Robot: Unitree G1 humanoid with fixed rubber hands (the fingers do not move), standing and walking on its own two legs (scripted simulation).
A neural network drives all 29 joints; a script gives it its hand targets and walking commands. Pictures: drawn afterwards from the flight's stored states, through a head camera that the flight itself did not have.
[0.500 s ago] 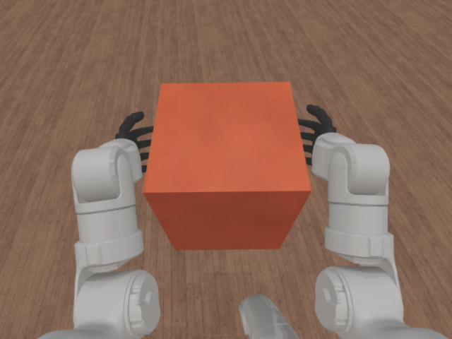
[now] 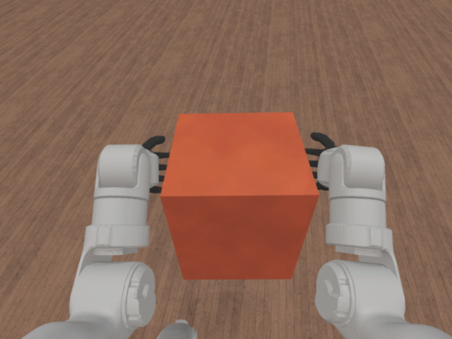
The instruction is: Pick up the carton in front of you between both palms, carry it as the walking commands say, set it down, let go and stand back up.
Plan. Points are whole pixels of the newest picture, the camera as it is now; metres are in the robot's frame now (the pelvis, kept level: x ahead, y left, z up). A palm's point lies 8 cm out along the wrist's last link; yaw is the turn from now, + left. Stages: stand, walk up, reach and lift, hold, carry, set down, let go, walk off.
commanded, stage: carry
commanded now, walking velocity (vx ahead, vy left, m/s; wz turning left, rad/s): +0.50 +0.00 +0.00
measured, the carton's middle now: (236, 198) +0.37 +0.01 +0.04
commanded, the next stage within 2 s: none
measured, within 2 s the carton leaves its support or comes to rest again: neither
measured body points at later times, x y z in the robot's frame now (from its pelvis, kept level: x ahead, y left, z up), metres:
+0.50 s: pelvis +0.30 +0.02 -0.01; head +0.31 +0.02 +0.44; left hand +0.60 +0.16 +0.08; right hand +0.60 -0.14 +0.08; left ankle +0.20 +0.14 -0.74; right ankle +0.40 -0.08 -0.73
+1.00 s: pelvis +0.58 +0.05 -0.01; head +0.55 +0.07 +0.43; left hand +0.86 +0.20 +0.07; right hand +0.86 -0.10 +0.08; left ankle +0.65 +0.14 -0.74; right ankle +0.48 -0.07 -0.72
